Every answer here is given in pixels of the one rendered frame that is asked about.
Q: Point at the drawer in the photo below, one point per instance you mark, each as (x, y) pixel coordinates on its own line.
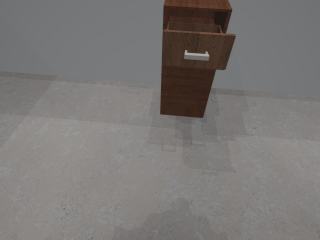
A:
(196, 38)

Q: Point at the handle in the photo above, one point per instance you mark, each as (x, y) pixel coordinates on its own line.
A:
(196, 56)

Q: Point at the cabinet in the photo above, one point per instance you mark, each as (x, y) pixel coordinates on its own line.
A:
(185, 90)

